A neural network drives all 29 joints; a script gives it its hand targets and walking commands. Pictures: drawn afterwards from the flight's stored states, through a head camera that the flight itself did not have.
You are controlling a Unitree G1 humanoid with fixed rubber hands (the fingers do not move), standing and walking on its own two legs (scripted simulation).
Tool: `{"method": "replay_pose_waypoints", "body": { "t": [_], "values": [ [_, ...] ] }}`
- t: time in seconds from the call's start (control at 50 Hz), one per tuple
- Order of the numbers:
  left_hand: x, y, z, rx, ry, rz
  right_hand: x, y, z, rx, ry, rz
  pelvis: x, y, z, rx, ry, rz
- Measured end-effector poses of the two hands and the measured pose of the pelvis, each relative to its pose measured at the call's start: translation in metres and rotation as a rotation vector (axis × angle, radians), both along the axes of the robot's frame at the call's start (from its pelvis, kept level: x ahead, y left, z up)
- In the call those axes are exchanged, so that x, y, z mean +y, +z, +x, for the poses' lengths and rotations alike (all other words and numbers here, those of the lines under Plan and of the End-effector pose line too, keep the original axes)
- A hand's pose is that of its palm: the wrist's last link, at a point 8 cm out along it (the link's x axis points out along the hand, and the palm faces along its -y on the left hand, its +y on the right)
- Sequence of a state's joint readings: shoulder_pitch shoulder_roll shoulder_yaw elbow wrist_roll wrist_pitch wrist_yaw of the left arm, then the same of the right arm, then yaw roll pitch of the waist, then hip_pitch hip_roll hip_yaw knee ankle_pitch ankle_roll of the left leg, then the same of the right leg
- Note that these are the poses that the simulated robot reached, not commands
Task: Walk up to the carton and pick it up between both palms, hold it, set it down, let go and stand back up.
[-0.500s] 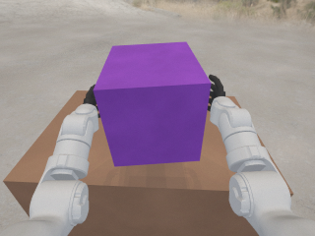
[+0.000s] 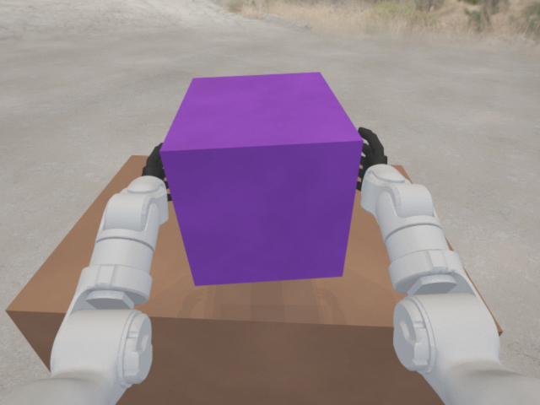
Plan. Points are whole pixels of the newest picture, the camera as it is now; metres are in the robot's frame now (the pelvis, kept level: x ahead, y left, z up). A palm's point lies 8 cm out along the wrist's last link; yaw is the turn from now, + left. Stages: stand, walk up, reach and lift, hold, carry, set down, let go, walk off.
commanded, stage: hold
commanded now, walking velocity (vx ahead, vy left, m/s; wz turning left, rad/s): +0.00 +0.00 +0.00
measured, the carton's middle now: (262, 170) +0.46 +0.04 +0.19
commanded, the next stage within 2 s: none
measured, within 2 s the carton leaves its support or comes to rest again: neither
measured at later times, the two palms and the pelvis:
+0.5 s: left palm (153, 183) +0.37 +0.20 +0.21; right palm (373, 172) +0.39 -0.13 +0.24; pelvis +0.00 +0.00 +0.00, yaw +0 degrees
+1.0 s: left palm (153, 183) +0.37 +0.20 +0.21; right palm (372, 171) +0.39 -0.13 +0.24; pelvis +0.00 +0.00 +0.00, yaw +0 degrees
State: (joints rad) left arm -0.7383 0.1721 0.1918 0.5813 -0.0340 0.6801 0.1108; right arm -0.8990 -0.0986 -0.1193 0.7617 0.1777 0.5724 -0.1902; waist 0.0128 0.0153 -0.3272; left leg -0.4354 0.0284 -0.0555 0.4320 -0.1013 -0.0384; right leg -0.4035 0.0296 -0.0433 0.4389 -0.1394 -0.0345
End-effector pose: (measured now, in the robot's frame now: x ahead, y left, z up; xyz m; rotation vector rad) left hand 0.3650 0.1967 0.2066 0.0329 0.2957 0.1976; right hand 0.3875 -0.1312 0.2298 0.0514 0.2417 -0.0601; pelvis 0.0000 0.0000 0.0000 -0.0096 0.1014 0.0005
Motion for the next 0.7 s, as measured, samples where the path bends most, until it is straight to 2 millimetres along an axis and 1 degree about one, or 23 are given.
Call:
{"method": "replay_pose_waypoints", "body": {
  "t": [0.24, 0.7],
  "values": [
    [0.0000, 0.0046, 0.0024, -0.007, 0.000, 0.008, 0.0000, 0.0040, 0.0028, -0.007, 0.002, 0.004, 0.0000, 0.0005, 0.0024, 0.005, 0.000, 0.000],
    [0.0009, 0.0073, -0.0004, -0.010, -0.004, 0.015, 0.0007, 0.0065, -0.0003, -0.008, 0.002, 0.003, 0.0005, 0.0007, 0.0010, 0.001, 0.001, -0.001]
  ]
}}
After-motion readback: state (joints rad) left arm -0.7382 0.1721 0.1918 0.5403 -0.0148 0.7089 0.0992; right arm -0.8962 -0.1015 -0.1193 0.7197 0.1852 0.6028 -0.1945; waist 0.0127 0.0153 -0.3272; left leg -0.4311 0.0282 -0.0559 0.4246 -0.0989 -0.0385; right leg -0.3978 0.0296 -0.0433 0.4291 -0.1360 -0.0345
